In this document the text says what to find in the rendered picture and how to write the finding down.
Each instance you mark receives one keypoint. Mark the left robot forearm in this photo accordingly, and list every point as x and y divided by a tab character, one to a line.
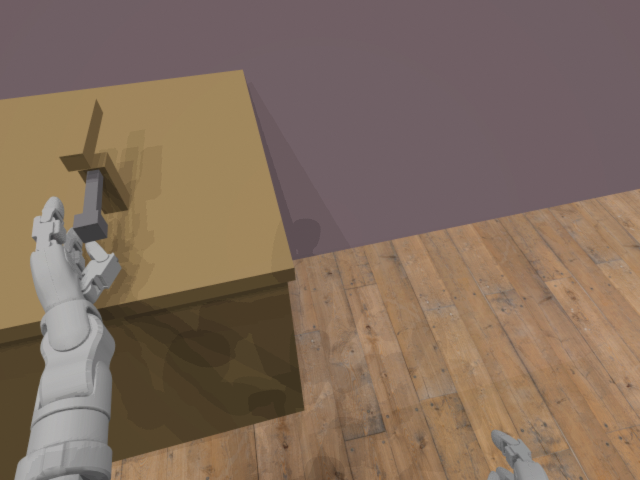
69	428

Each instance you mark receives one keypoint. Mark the robot left hand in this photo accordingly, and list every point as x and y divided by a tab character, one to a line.
57	265

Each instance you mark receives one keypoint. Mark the counter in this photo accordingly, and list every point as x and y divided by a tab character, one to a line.
200	311

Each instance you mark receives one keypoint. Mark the tap lever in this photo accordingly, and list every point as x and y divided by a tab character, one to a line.
90	225

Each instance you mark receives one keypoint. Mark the robot right hand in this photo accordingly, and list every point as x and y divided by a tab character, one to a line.
518	457

